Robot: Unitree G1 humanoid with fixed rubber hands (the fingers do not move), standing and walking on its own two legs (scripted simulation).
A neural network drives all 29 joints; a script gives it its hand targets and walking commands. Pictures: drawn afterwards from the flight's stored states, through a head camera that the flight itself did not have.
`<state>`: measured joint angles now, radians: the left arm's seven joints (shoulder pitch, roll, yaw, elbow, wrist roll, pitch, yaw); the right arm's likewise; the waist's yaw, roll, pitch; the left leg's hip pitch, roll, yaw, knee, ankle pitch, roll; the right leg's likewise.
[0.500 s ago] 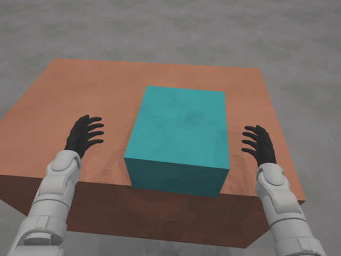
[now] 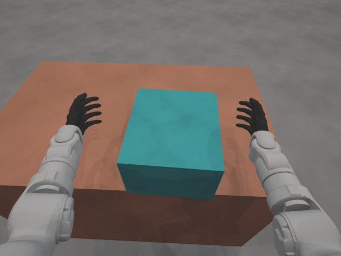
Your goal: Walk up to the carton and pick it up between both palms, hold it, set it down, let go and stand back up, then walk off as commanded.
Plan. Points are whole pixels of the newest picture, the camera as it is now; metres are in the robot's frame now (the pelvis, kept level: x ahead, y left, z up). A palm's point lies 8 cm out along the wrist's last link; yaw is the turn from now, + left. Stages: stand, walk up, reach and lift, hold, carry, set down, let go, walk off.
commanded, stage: reach and lift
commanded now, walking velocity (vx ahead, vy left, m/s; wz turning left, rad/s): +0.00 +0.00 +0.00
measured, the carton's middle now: (173, 140) +0.45 -0.04 -0.04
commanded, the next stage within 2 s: none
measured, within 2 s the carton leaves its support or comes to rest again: neither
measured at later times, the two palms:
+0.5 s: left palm (85, 123) +0.45 +0.20 +0.06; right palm (248, 129) +0.39 -0.23 +0.06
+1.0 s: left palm (86, 141) +0.44 +0.21 +0.01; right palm (239, 146) +0.37 -0.21 +0.01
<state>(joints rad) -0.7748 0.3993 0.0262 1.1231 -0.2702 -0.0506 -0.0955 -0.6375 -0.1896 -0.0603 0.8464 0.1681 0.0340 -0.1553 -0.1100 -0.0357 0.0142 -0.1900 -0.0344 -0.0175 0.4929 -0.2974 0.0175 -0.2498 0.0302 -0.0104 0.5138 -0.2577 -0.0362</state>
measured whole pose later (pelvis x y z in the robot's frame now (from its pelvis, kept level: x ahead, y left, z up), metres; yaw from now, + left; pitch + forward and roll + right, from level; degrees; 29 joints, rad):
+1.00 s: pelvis -0.02 +0.02 -0.02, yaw -1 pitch +23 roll -2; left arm -1.00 0.36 -0.12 1.56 -0.27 -0.42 -0.01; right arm -0.87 -0.20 -0.05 1.40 0.23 -0.38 -0.08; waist -0.12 -0.01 -0.20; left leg -0.77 -0.02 -0.02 0.64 -0.27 0.01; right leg -0.77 0.04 -0.02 0.52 -0.16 -0.01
